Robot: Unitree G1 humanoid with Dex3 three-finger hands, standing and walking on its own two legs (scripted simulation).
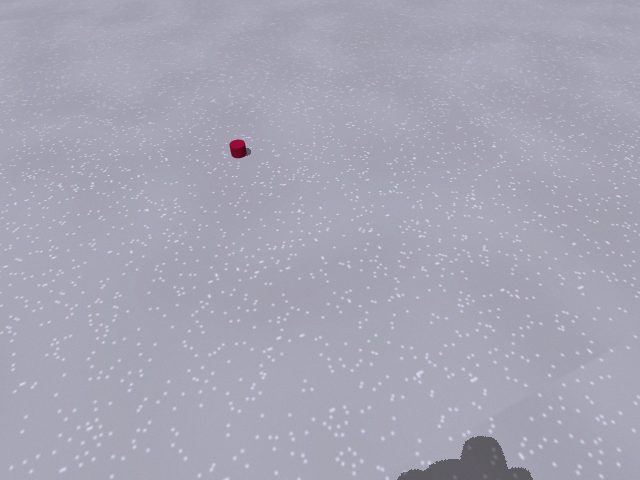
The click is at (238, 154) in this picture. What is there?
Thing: low tin
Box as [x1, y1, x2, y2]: [230, 140, 246, 157]
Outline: 230,142 232,156 241,157 245,155 245,146 242,140 234,140
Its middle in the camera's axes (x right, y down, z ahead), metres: -0.42 -0.47 +2.08
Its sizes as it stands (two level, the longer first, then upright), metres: 0.080 0.080 0.061
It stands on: the floor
